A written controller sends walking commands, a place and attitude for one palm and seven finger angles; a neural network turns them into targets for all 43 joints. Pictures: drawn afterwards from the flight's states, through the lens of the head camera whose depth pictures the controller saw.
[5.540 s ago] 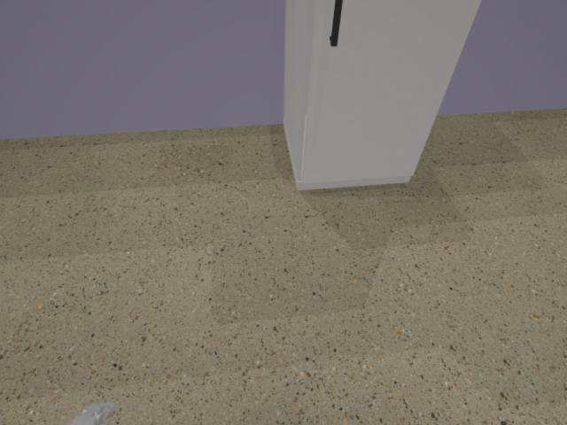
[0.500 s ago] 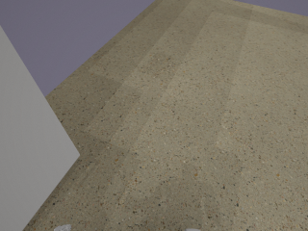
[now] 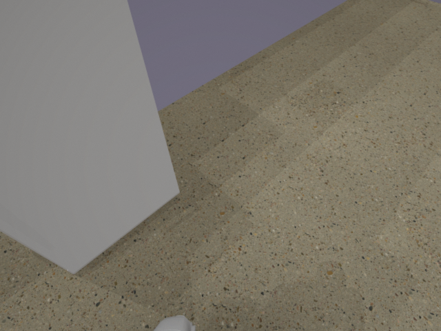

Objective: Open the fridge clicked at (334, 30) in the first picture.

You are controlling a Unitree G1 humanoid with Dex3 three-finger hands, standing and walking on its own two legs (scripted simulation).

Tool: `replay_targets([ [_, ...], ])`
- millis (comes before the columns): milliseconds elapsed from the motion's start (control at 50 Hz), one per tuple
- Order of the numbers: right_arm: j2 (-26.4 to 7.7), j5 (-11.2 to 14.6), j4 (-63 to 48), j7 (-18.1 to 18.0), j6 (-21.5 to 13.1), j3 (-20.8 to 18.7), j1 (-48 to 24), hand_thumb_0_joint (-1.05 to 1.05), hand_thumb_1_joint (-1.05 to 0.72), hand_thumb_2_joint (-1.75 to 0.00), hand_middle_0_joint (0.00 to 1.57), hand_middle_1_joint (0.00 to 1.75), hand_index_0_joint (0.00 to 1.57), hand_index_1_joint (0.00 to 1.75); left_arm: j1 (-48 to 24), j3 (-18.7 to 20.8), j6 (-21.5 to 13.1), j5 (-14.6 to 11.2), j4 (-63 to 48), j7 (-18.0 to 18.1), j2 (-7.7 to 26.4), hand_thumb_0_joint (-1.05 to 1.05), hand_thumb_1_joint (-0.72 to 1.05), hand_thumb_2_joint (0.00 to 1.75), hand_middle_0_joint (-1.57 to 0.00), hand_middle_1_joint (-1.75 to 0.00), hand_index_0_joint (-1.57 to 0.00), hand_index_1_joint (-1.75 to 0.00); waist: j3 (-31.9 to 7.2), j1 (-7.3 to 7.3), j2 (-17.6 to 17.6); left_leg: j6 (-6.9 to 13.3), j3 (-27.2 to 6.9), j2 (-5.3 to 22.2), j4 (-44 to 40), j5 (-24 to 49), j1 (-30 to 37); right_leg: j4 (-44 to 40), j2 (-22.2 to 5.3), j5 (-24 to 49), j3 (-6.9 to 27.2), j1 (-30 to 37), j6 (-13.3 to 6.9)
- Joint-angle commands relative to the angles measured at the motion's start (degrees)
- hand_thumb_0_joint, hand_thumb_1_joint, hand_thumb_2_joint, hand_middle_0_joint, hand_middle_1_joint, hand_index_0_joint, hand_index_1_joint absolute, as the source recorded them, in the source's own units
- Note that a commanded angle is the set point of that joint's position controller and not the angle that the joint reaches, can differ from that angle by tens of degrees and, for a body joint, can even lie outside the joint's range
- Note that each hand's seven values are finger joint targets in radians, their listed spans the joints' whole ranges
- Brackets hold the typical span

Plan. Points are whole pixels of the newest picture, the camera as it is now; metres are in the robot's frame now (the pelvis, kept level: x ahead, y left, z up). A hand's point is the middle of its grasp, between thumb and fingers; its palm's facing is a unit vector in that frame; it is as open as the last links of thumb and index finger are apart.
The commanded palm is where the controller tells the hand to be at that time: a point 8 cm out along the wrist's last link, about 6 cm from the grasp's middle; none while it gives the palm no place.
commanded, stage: turn to face it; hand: left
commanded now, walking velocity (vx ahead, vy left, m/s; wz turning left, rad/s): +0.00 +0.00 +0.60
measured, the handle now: out of the picture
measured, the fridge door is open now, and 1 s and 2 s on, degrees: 0 0 0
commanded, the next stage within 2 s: take the last steps up to it in 1.28 s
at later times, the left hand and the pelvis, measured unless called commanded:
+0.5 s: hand out of the picture +0.09 +0.27 -0.15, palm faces +0.28 -0.92 -0.27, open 7.4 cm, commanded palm none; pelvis +0.01 +0.03 +0.00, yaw +17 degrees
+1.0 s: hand out of the picture -0.09 +0.22 -0.17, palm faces +0.58 -0.77 -0.26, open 7.4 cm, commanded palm none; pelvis -0.01 +0.02 -0.01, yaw +36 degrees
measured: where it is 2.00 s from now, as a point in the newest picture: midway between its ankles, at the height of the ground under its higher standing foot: outside the picture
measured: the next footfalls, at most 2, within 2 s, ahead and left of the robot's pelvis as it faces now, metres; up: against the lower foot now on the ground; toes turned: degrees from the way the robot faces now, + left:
left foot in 0.10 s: +0.03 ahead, +0.14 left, +0.00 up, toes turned +10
right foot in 0.58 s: +0.10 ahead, -0.09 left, +0.00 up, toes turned +19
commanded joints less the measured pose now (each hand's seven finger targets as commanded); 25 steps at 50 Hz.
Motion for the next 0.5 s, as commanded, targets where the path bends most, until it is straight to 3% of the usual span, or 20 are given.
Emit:
replay_targets([
  [0,-2.62,0.31,-6.55,-0.3,-2.95,0.45,-4.23,0.0,-0.9,-0.9,0.2,0.3,0.2,0.3,2.44,4.61,-0.4,0.42,-2.81,0.56,14.65,0.0,0.9,0.9,-0.2,-0.3,-0.2,-0.3,-7.1,2.77,-14.6,1.34,4.65,-1.5,-12.71,0.5,2.5,-3.4,-13.2,32.72,6.91,7.1,-6.49],
  [20,-3.1,0.23,-6.21,-0.39,-3.2,0.32,-2.57,0.0,-0.9,-0.9,0.2,0.3,0.2,0.3,2.05,4.68,-0.28,0.22,-2.7,0.45,14.53,0.0,0.9,0.9,-0.2,-0.3,-0.2,-0.3,-8.04,1.75,-13.73,1.81,5.12,-1.91,-17.81,4.23,5.97,-0.8,-12.61,31.96,5.53,6.3,-5.14],
  [40,-4.62,0.12,-5.65,-0.36,-3.61,0.01,0.32,0.0,-0.9,-0.9,0.2,0.3,0.2,0.3,1.61,4.65,-0.05,-0.24,-2.58,0.26,14.17,0.0,0.9,0.9,-0.2,-0.3,-0.2,-0.3,-9.64,0.07,-9.25,2.44,4.05,-1.83,-25.43,10.82,12.32,5.07,-11.46,29.15,3.25,3.71,-2.77],
  [60,-9.11,-0.15,-4.6,-0.55,-4.31,-1.24,5.04,0.0,-0.9,-0.9,0.2,0.3,0.2,0.3,1.72,4.49,0.14,-0.68,-3.58,0.04,12.53,0.0,0.9,0.9,-0.2,-0.3,-0.2,-0.3,-13.89,-2.67,1.24,5.41,-4.54,4.65,-29.68,25.27,24.04,16.62,-7.99,19.4,0.94,-5.39,0.73],
  [80,-15.74,-0.06,-4.1,-1.09,-4.67,-2.81,9.2,0.0,-0.9,-0.9,0.2,0.3,0.2,0.3,-0.84,3.3,0.16,-1.05,-6.43,-0.41,8.2,0.0,0.9,0.9,-0.2,-0.3,-0.2,-0.3,-14.18,-5.0,18.66,13.42,-24.54,19.99,-29.79,52.62,31.36,28.93,0.28,-18.19,2.0,-22.82,5.12],
  [100,-16.17,0.34,-2.32,-1.44,-4.21,-2.77,11.92,0.0,-0.9,-0.9,0.2,0.3,0.2,0.3,-3.95,3.12,0.86,-0.48,-7.26,0.09,8.97,0.0,0.9,0.9,-0.2,-0.3,-0.2,-0.3,-15.15,-5.74,12.91,17.6,-22.9,22.38,-28.33,57.15,29.53,34.62,0.1,-20.48,8.74,-23.13,4.14],
  [120,-13.85,0.06,-2.11,-2.07,-4.43,-2.25,10.27,0.0,-0.9,-0.9,0.2,0.3,0.2,0.3,-5.58,3.2,1.21,-0.34,-6.59,0.23,8.53,0.0,0.9,0.9,-0.2,-0.3,-0.2,-0.3,-12.62,-5.16,11.07,17.04,-20.0,19.21,-29.18,52.91,26.67,36.67,-0.68,-16.89,10.3,-23.98,3.95],
  [140,-12.47,-0.04,-2.94,-2.61,-4.6,-1.89,7.64,0.0,-0.9,-0.9,0.2,0.3,0.2,0.3,-6.17,3.45,1.08,-0.55,-6.07,0.14,8.31,0.0,0.9,0.9,-0.2,-0.3,-0.2,-0.3,-11.37,-4.25,11.06,16.47,-19.96,17.1,-29.14,48.48,24.74,38.0,-0.44,-13.76,11.12,-24.56,4.3],
  [180,-9.85,-0.26,-4.8,-2.73,-4.76,-0.74,1.29,0.0,-0.9,-0.9,0.2,0.3,0.2,0.3,-4.61,3.78,0.98,-0.54,-4.38,-0.34,8.99,0.0,0.9,0.9,-0.2,-0.3,-0.2,-0.3,-8.29,-1.52,9.32,13.85,-15.26,12.07,-30.03,43.73,19.63,37.45,0.14,-7.44,12.19,-22.26,4.51],
  [220,-9.42,-0.15,-5.38,-2.7,-5.0,-0.5,-0.02,0.0,-0.9,-0.9,0.2,0.3,0.2,0.3,-2.78,3.8,1.15,-0.52,-3.61,-0.55,8.92,0.0,0.9,0.9,-0.2,-0.3,-0.2,-0.3,-8.27,-0.5,7.35,13.15,-13.91,9.9,-30.95,40.74,18.6,35.63,1.2,-4.57,11.92,-20.59,4.87],
  [240,-9.18,-0.04,-5.24,-2.77,-5.05,-0.43,0.41,0.0,-0.9,-0.9,0.2,0.3,0.2,0.3,-3.15,3.79,1.09,-0.55,-3.42,-0.62,8.86,0.0,0.9,0.9,-0.2,-0.3,-0.2,-0.3,-8.51,-0.65,5.67,13.38,-14.29,9.66,-31.21,40.55,18.87,33.82,1.6,-4.22,11.92,-19.84,4.93],
  [380,-9.68,-0.43,-4.66,-2.61,-4.57,-1.16,3.75,0.0,-0.9,-0.9,0.2,0.3,0.2,0.3,-8.58,3.32,0.94,-0.82,-6.21,0.04,8.33,0.0,0.9,0.9,-0.2,-0.3,-0.2,-0.3,-8.29,-2.28,7.19,15.35,-21.66,9.77,-30.45,40.4,20.49,23.54,3.75,-6.53,13.34,-18.99,5.36],
  [420,-9.63,-0.54,-4.74,-2.6,-4.37,-1.4,3.55,0.0,-0.9,-0.9,0.2,0.3,0.2,0.3,-9.15,3.12,0.74,-0.97,-6.85,0.18,7.93,0.0,0.9,0.9,-0.2,-0.3,-0.2,-0.3,-8.4,-2.28,7.41,15.24,-23.25,8.97,-29.34,41.68,19.39,18.48,4.98,-6.77,13.2,-16.11,4.92],
  [480,-9.86,-0.55,-5.26,-2.51,-4.12,-1.65,2.09,0.0,-0.9,-0.9,0.2,0.3,0.2,0.3,-6.91,3.03,0.28,-1.36,-6.72,0.39,7.8,0.0,0.9,0.9,-0.2,-0.3,-0.2,-0.3,-9.29,-1.02,8.72,14.3,-25.06,7.73,-27.36,43.41,15.63,9.47,6.93,-4.65,12.5,-8.37,4.12],
])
